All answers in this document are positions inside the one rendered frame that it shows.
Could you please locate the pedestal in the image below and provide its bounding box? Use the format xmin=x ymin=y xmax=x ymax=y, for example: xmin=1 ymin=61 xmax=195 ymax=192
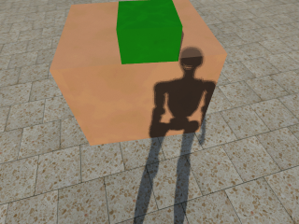
xmin=50 ymin=0 xmax=227 ymax=146

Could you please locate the carton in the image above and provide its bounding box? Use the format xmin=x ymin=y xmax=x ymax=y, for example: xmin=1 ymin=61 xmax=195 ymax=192
xmin=116 ymin=0 xmax=183 ymax=64

